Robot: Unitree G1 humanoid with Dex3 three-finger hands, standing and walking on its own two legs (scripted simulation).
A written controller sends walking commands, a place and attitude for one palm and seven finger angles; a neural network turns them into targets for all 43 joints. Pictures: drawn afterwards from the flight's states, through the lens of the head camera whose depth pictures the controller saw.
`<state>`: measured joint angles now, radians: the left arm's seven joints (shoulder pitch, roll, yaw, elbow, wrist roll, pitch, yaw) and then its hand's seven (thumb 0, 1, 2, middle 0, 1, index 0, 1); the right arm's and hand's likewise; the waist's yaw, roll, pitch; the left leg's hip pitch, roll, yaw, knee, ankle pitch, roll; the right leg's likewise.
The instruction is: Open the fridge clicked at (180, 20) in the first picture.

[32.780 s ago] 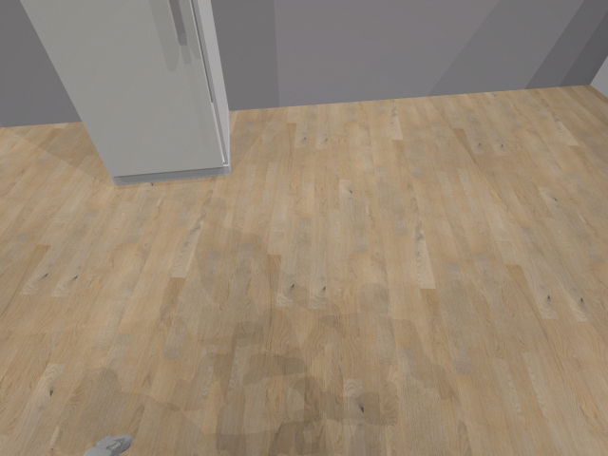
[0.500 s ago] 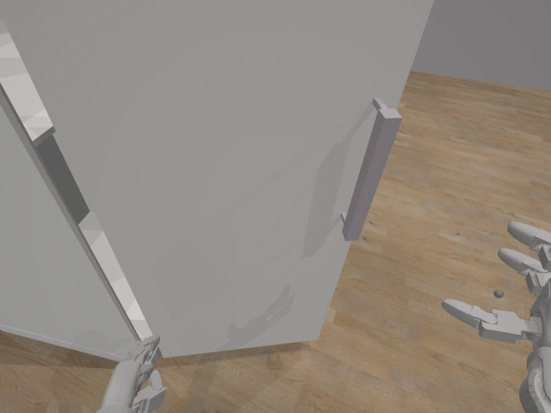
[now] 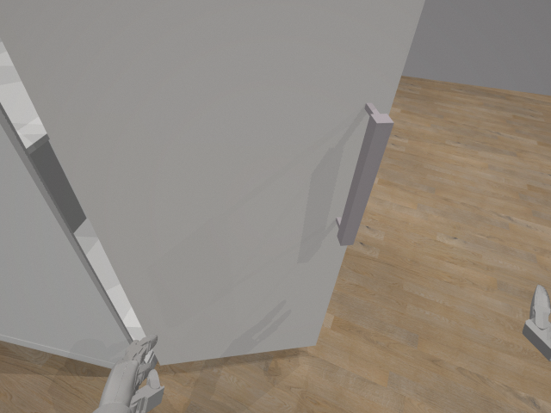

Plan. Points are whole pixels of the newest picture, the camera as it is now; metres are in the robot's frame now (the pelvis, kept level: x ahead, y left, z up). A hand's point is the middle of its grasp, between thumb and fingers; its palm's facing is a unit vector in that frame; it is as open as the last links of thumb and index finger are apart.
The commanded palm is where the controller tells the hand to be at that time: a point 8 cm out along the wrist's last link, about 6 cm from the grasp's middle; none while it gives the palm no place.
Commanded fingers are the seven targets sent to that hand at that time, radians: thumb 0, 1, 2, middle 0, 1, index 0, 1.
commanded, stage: draw the hand back to the body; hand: right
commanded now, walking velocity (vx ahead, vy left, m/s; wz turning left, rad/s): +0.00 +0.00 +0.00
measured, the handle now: (356, 181) +0.48 -0.16 +0.10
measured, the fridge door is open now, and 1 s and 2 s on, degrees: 70 70 70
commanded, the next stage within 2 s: step back with the hand held close in 0.28 s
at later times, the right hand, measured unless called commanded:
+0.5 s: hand (536, 316) +0.18 -0.28 +0.15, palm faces +0.50 +0.79 -0.35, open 7.4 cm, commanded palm +0.13 -0.31 +0.17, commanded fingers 0.00 -0.90 -0.90 0.20 0.30 0.20 0.30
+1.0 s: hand out of the picture +0.12 -0.30 +0.14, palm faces +0.48 +0.78 -0.40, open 7.4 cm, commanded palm +0.06 -0.33 +0.17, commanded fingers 0.00 -0.90 -0.90 0.20 0.30 0.20 0.30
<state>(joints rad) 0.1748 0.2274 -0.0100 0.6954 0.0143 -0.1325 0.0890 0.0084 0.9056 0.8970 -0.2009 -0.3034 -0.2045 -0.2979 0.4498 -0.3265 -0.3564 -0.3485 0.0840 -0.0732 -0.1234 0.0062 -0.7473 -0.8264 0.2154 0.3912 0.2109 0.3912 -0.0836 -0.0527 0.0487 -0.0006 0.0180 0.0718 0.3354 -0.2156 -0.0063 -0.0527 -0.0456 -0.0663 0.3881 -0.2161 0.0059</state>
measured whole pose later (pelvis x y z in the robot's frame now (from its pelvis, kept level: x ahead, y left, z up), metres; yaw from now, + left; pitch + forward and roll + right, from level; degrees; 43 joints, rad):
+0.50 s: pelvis -0.01 -0.01 +0.00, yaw +0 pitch -5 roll +1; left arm 0.17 0.22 -0.03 0.67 0.01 -0.11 0.08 0.01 0.91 0.90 -0.20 -0.30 -0.21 -0.30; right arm 0.42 -0.33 -0.37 -0.37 0.07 -0.10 -0.13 0.01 -0.89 -0.90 0.21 0.30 0.21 0.30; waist -0.06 -0.05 0.04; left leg -0.07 0.02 0.08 0.36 -0.21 -0.01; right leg -0.14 -0.05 -0.06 0.44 -0.22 0.00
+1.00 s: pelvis -0.08 -0.03 -0.02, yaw +0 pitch -1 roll +2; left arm 0.22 0.21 -0.02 0.59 -0.01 -0.06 0.10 0.01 0.91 0.90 -0.20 -0.30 -0.21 -0.30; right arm 0.51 -0.36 -0.40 -0.48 0.04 -0.18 -0.17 0.01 -0.89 -0.90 0.21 0.30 0.21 0.30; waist -0.02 -0.02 0.02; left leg -0.36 0.04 0.06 0.57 -0.20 -0.03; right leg -0.42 -0.03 -0.07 0.65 -0.23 -0.05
